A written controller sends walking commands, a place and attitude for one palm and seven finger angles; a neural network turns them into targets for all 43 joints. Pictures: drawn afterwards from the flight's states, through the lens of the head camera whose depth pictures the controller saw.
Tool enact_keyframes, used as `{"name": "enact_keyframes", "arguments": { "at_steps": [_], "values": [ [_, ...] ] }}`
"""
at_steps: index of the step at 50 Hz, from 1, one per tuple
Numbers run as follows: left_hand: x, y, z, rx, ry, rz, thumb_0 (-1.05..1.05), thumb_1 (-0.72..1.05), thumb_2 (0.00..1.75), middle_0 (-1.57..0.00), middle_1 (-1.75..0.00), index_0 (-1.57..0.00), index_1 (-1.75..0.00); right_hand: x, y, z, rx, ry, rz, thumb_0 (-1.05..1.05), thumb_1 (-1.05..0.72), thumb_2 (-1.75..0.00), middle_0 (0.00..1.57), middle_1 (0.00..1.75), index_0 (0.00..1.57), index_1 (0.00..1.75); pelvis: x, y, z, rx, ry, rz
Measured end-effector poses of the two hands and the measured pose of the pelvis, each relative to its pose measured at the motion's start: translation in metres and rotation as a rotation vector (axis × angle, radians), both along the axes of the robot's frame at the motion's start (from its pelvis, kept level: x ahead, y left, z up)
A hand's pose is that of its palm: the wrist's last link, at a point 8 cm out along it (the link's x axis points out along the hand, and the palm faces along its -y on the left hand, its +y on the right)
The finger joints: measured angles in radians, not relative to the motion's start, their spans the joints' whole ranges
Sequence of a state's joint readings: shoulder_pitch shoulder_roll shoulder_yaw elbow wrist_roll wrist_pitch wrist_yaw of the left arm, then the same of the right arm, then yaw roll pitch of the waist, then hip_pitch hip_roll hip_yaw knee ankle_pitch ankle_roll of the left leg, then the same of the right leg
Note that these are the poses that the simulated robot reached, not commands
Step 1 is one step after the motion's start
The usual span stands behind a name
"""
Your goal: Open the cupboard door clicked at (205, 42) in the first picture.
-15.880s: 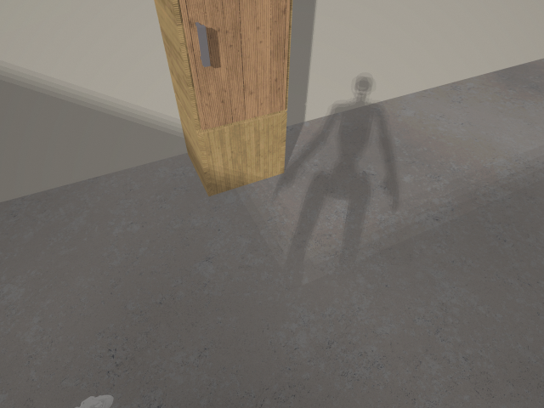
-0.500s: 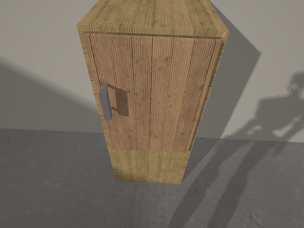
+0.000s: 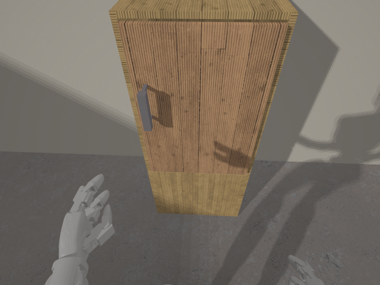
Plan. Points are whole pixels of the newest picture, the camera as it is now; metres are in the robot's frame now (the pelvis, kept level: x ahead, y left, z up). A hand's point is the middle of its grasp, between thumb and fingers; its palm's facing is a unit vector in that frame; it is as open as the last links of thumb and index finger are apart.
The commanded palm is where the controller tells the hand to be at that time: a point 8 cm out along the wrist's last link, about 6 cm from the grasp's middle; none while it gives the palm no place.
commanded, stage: raise the hand with hooked fingers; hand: left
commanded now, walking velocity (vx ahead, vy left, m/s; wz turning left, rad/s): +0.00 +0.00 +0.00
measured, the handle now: (146, 107) +0.60 +0.14 +0.05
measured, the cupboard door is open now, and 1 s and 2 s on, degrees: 0 0 0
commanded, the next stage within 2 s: move the hooked fingers beside the handle in 1.86 s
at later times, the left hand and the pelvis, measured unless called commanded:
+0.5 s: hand (109, 234) +0.24 +0.18 +0.00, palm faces -0.11 -0.99 -0.05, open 10.5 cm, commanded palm +0.21 +0.25 +0.01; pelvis +0.01 -0.01 -0.05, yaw -1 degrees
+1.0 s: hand (83, 191) +0.31 +0.24 +0.05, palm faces +0.04 -1.00 -0.07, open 13.3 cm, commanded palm +0.29 +0.28 +0.05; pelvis +0.06 +0.00 -0.02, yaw -2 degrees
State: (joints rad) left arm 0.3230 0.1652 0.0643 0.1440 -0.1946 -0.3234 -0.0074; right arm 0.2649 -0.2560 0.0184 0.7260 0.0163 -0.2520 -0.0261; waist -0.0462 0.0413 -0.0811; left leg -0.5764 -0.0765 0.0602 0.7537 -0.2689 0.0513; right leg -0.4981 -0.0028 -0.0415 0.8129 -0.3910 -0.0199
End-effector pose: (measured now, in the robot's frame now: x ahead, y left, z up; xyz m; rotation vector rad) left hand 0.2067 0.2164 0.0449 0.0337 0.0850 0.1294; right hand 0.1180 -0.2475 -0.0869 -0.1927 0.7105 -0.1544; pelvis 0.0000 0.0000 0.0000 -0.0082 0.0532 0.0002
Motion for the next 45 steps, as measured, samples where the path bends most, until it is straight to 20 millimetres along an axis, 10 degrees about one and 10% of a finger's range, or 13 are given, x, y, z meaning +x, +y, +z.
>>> {"name": "enact_keyframes", "arguments": {
  "at_steps": [4, 10, 14, 19, 27, 32, 45],
  "values": [
    [-0.002, -0.011, -0.024, -0.029, -0.15, -0.181, 0.0, 0.73, 0.82, -0.21, -0.42, -0.21, -0.42, 0.029, -0.008, 0.004, -0.034, -0.124, 0.037, 0.01, -0.91, -0.89, 0.2, 0.3, 0.21, 0.3, -0.011, -0.006, -0.03, -0.006, 0.057, -0.034],
    [-0.048, 0.006, -0.095, -0.103, 0.079, -0.131, 0.0, 0.59, 0.77, -0.22, -0.5, -0.23, -0.51, 0.063, -0.011, 0.015, -0.104, -0.218, 0.082, 0.01, -0.91, -0.89, 0.2, 0.3, 0.2, 0.3, -0.012, -0.011, -0.056, -0.028, 0.085, -0.033],
    [-0.064, 0.026, -0.071, -0.037, -0.011, -0.001, 0.01, 0.5, 0.73, -0.23, -0.56, -0.23, -0.56, 0.078, 0.0, 0.013, -0.121, -0.211, 0.133, 0.01, -0.91, -0.89, 0.2, 0.3, 0.2, 0.3, -0.007, -0.012, -0.059, -0.053, 0.093, -0.014],
    [-0.037, 0.028, -0.025, 0.051, -0.224, -0.064, 0.01, 0.38, 0.68, -0.23, -0.64, -0.23, -0.64, 0.085, 0.021, -0.008, -0.077, -0.169, 0.181, 0.01, -0.91, -0.89, 0.2, 0.3, 0.2, 0.3, -0.003, -0.009, -0.061, -0.083, 0.115, 0.007],
    [0.023, 0.025, -0.047, -0.029, 0.083, -0.211, 0.0, 0.19, 0.6, -0.25, -0.76, -0.25, -0.76, 0.059, 0.03, -0.02, 0.016, -0.033, 0.052, 0.01, -0.9, -0.89, 0.21, 0.3, 0.21, 0.3, 0.017, -0.006, -0.042, -0.066, 0.145, -0.026],
    [0.029, 0.051, -0.021, 0.003, -0.007, -0.063, 0.0, 0.08, 0.55, -0.26, -0.83, -0.26, -0.83, 0.049, 0.016, -0.014, -0.021, 0.03, 0.007, 0.01, -0.9, -0.89, 0.21, 0.3, 0.21, 0.3, 0.036, -0.005, -0.032, -0.061, 0.15, -0.031],
    [0.066, 0.056, -0.013, 0.018, -0.016, -0.173, -0.01, -0.22, 0.42, -0.28, -1.03, -0.28, -1.03, 0.083, -0.007, 0.001, -0.086, -0.006, 0.005, 0.01, -0.91, -0.89, 0.2, 0.3, 0.21, 0.3, 0.055, -0.002, -0.026, -0.06, 0.163, -0.027]
  ]
}}
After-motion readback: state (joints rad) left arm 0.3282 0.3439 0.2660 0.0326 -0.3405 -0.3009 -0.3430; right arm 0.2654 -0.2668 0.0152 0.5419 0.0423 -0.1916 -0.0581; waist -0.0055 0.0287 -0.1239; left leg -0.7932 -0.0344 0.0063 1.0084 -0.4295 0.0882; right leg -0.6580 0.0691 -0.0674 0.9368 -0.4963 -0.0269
